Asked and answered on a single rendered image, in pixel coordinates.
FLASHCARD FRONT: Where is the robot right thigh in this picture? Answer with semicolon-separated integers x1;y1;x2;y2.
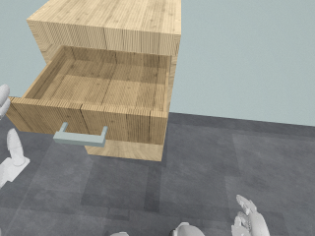
172;225;205;236

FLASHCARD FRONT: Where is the handle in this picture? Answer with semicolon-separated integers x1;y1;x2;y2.
53;122;108;148

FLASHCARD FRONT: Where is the left robot hand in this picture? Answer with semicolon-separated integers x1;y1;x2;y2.
0;84;31;190

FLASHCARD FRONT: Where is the right robot hand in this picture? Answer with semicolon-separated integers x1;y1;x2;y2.
231;195;270;236

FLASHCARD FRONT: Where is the cabinet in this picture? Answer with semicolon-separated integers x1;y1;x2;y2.
26;0;181;161

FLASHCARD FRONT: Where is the drawer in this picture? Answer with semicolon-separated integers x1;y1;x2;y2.
5;45;170;146

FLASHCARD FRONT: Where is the right robot shin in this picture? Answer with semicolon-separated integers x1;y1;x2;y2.
177;222;190;228

